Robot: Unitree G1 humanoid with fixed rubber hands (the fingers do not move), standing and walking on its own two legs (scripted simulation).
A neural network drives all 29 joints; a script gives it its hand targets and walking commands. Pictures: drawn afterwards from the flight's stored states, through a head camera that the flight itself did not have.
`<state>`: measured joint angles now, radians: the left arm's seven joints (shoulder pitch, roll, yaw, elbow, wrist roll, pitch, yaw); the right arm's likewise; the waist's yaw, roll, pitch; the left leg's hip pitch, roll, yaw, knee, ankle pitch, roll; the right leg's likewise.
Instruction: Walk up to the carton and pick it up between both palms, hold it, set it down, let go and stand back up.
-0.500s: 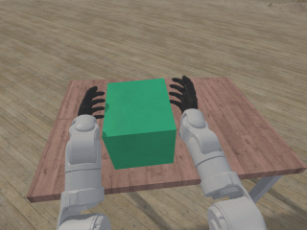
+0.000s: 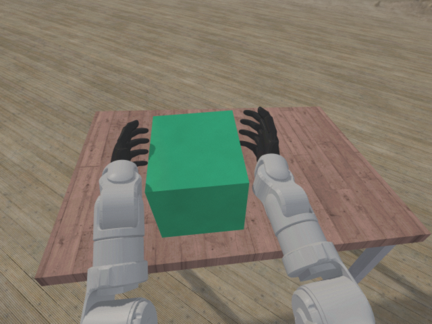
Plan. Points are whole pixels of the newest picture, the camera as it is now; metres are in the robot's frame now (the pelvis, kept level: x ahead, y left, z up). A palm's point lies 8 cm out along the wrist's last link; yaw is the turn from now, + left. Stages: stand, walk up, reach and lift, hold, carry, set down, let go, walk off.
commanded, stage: hold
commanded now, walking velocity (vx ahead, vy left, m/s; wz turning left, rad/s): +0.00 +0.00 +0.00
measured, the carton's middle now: (198, 172) +0.39 +0.01 +0.11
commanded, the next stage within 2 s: none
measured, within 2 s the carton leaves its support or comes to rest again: neither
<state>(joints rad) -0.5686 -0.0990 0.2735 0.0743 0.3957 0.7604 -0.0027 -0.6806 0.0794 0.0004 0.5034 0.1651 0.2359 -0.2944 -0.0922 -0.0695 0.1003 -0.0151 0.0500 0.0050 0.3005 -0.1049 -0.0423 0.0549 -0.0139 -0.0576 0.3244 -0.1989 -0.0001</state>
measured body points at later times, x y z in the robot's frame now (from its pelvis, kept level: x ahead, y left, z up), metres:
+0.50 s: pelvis +0.00 +0.00 +0.00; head -0.04 +0.03 +0.45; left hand +0.37 +0.15 +0.17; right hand +0.37 -0.11 +0.19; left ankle +0.05 +0.15 -0.75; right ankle +0.00 -0.11 -0.75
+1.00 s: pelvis +0.00 +0.00 +0.00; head -0.03 +0.02 +0.45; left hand +0.37 +0.14 +0.17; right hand +0.38 -0.11 +0.19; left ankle +0.05 +0.15 -0.75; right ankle +0.00 -0.11 -0.75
